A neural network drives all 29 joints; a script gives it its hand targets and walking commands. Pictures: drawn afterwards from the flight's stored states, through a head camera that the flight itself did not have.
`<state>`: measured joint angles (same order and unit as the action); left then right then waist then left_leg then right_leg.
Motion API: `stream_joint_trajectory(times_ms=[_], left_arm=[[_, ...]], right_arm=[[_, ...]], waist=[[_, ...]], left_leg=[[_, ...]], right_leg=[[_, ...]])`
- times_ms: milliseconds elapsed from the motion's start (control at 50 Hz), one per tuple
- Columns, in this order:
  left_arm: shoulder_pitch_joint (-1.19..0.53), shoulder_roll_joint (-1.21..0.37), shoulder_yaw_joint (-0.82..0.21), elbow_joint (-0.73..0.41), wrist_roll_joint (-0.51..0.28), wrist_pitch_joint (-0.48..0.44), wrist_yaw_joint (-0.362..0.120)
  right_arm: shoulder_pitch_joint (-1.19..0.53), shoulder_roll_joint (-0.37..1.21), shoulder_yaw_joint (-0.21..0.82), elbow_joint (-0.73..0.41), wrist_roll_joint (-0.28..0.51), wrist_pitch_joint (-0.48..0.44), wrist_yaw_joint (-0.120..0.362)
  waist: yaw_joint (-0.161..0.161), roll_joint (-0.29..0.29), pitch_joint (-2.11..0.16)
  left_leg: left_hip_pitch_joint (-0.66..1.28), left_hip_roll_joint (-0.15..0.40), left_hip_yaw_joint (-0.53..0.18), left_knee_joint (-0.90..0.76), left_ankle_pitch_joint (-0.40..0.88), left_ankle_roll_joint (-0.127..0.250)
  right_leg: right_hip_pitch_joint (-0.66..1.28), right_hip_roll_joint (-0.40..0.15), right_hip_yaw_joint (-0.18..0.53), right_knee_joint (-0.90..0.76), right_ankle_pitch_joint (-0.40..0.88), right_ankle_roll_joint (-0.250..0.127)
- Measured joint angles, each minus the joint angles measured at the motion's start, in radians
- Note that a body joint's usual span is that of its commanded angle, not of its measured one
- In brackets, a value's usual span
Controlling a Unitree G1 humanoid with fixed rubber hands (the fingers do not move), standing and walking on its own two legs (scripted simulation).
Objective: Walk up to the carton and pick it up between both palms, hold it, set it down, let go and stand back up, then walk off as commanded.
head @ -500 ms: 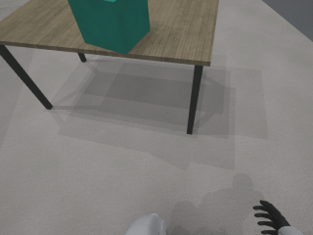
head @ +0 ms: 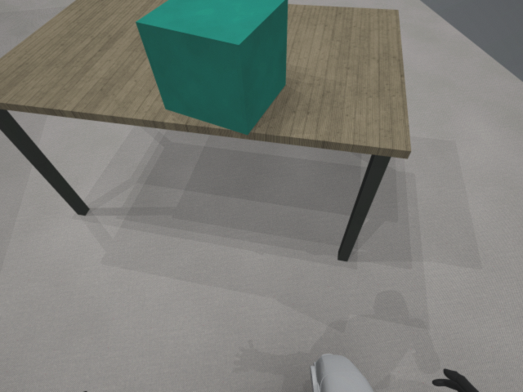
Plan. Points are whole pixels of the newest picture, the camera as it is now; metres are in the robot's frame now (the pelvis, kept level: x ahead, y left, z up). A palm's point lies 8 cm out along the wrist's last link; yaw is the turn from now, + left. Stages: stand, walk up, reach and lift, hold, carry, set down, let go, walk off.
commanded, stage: walk up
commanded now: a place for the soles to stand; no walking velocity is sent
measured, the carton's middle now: (221, 57) +0.85 +0.11 +0.04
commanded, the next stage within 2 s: none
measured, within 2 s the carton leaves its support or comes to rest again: neither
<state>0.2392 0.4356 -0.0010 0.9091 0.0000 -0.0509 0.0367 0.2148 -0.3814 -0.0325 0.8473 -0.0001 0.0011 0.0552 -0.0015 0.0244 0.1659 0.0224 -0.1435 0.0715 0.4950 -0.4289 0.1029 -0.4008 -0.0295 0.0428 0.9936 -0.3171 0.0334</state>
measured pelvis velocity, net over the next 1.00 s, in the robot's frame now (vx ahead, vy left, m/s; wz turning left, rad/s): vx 0.28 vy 0.15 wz -0.03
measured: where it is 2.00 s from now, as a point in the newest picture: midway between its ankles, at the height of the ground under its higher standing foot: (189, 350)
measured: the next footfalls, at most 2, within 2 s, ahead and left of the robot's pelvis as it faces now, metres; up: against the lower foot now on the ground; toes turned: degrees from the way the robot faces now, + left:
right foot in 0.06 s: +0.13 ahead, -0.12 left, +0.00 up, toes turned +0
left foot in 0.36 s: +0.33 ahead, +0.24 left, +0.00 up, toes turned +5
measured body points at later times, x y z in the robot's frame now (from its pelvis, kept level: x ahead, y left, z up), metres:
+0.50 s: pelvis +0.18 +0.13 -0.04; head +0.23 +0.15 +0.41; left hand +0.21 +0.46 -0.16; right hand +0.31 -0.16 -0.15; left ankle +0.29 +0.23 -0.72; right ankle +0.11 -0.07 -0.66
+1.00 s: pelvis +0.28 +0.15 -0.03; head +0.31 +0.12 +0.42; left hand +0.28 +0.50 -0.11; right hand +0.40 -0.13 -0.16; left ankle +0.32 +0.25 -0.68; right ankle +0.28 +0.00 -0.72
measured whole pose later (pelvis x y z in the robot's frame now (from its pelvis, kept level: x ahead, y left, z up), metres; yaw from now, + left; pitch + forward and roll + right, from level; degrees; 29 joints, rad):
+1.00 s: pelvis +0.28 +0.15 -0.03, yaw -1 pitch -3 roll -1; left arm 0.43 0.42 0.00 0.91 0.00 -0.12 0.11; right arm 0.10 -0.38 -0.03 0.85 0.00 0.09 0.08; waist 0.00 0.11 0.12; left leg -0.56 0.04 0.06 1.18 -0.46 0.06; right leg -0.35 -0.01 0.03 0.86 -0.45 0.01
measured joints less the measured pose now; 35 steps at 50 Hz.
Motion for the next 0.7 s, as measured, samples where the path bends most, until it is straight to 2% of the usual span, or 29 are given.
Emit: stream_joint_trajectory(times_ms=[60,80,100,120,140,180,220,240,280,320,360,380,400,420,440,520,580,660,700], left_arm=[[-0.011,0.000,0.000,-0.001,0.000,-0.003,0.001],[-0.014,-0.004,0.000,-0.001,0.000,-0.011,0.003],[-0.021,-0.014,0.000,-0.001,0.000,-0.024,0.006],[-0.018,-0.018,0.001,-0.001,0.000,-0.041,0.010],[-0.003,-0.018,0.001,0.000,0.000,-0.050,0.016],[0.043,-0.018,0.001,0.001,0.000,-0.049,0.034],[0.091,-0.018,0.000,0.000,0.000,-0.049,0.055],[0.112,-0.018,0.000,0.000,0.000,-0.049,0.061],[0.144,-0.018,0.000,-0.001,0.000,-0.049,0.063],[0.156,-0.019,0.000,-0.001,0.000,-0.049,0.063],[0.157,-0.018,0.000,-0.001,0.000,-0.051,0.063],[0.148,-0.018,0.000,-0.001,0.000,-0.051,0.061],[0.130,-0.017,0.000,0.000,0.000,-0.050,0.060],[0.105,-0.017,0.000,0.000,0.000,-0.050,0.059],[0.078,-0.018,0.000,-0.001,0.000,-0.050,0.058],[0.036,-0.018,-0.001,0.000,0.000,-0.039,0.048],[0.045,-0.015,0.000,0.000,0.000,-0.017,0.031],[0.064,0.005,0.000,-0.001,0.000,-0.015,0.026],[0.070,0.014,0.000,-0.001,0.000,-0.014,0.025]], right_arm=[[0.011,0.000,0.000,0.000,0.000,0.010,-0.005],[0.011,-0.002,0.000,0.001,0.000,0.017,-0.007],[0.010,-0.003,0.000,0.001,0.000,0.023,-0.011],[0.006,0.001,0.000,0.001,0.000,0.026,-0.012],[0.001,0.006,0.000,0.000,0.000,0.027,-0.010],[-0.009,0.006,0.000,0.000,0.000,0.025,-0.010],[-0.027,0.006,0.000,-0.001,0.000,0.021,-0.012],[-0.041,0.006,0.000,-0.001,0.000,0.021,-0.012],[-0.067,0.005,0.000,-0.002,0.000,0.019,-0.006],[-0.094,0.004,0.001,-0.003,0.000,0.019,0.008],[-0.111,0.004,0.001,-0.002,0.000,0.011,0.019],[-0.111,0.005,-0.001,-0.001,0.000,0.005,0.019],[-0.111,0.005,-0.001,-0.001,0.000,0.001,0.019],[-0.110,0.005,-0.001,0.000,0.000,0.001,0.019],[-0.107,0.005,-0.001,0.000,0.000,0.003,0.019],[-0.105,0.009,-0.001,-0.001,0.000,0.021,0.021],[-0.105,0.009,-0.001,-0.001,0.000,0.022,0.015],[-0.106,0.009,-0.001,-0.001,0.000,0.021,0.015],[-0.106,0.009,-0.001,-0.001,0.000,0.021,0.016]], waist=[[-0.004,0.000,-0.004],[-0.006,0.013,-0.004],[-0.005,0.041,0.002],[-0.004,0.056,0.010],[-0.002,0.058,0.012],[-0.003,0.056,0.005],[-0.002,0.056,-0.002],[-0.003,0.057,-0.003],[-0.004,0.059,-0.005],[-0.004,0.062,-0.010],[-0.004,0.065,-0.022],[-0.003,0.059,-0.023],[-0.004,0.046,-0.010],[-0.004,0.031,0.010],[-0.004,0.029,0.028],[-0.004,0.025,0.041],[-0.004,0.022,0.032],[-0.003,0.021,0.023],[-0.003,0.021,0.019]], left_leg=[[-0.005,-0.033,0.002,0.019,-0.043,0.005],[-0.035,-0.029,0.002,0.080,-0.069,0.005],[-0.100,-0.008,0.002,0.209,-0.085,0.001],[-0.181,0.005,-0.001,0.384,-0.085,-0.026],[-0.264,0.004,-0.008,0.559,-0.095,-0.049],[-0.420,0.009,-0.040,0.841,-0.127,-0.068],[-0.567,0.048,-0.082,1.026,-0.140,-0.072],[-0.631,0.080,-0.106,1.055,-0.141,-0.073],[-0.722,0.157,-0.139,0.951,-0.132,-0.073],[-0.752,0.237,-0.140,0.672,-0.087,-0.073],[-0.730,0.281,-0.139,0.395,0.021,-0.073],[-0.719,0.274,-0.131,0.349,0.166,-0.081],[-0.711,0.255,-0.117,0.365,0.258,-0.084],[-0.697,0.232,-0.101,0.403,0.248,-0.085],[-0.679,0.216,-0.094,0.433,0.209,-0.085],[-0.559,0.198,-0.061,0.406,0.136,-0.083],[-0.461,0.186,-0.022,0.320,0.138,-0.079],[-0.371,0.169,0.009,0.248,0.145,-0.047],[-0.343,0.162,0.021,0.224,0.142,-0.043]], right_leg=[[0.000,0.001,-0.014,-0.195,0.046,0.000],[0.010,0.004,-0.026,-0.225,0.011,-0.011],[0.014,0.014,-0.046,-0.226,-0.025,-0.019],[0.015,0.020,-0.060,-0.219,-0.045,-0.022],[0.016,0.020,-0.063,-0.211,-0.058,-0.023],[0.031,0.016,-0.063,-0.210,-0.078,-0.026],[0.050,0.012,-0.064,-0.210,-0.101,-0.026],[0.060,0.011,-0.064,-0.211,-0.113,-0.026],[0.079,0.007,-0.065,-0.211,-0.138,-0.026],[0.090,0.003,-0.066,-0.211,-0.161,-0.026],[0.094,-0.004,-0.063,-0.197,-0.191,-0.026],[0.094,-0.018,-0.057,-0.170,-0.212,-0.026],[0.094,-0.041,-0.045,-0.120,-0.223,-0.026],[0.094,-0.061,-0.025,-0.056,-0.219,-0.026],[0.093,-0.057,-0.009,0.014,-0.231,-0.026],[0.047,-0.010,-0.007,0.247,-0.218,-0.026],[0.038,-0.007,-0.006,0.261,-0.159,-0.026],[0.038,-0.007,-0.006,0.258,-0.131,-0.026],[0.038,-0.007,-0.005,0.221,-0.131,-0.026]])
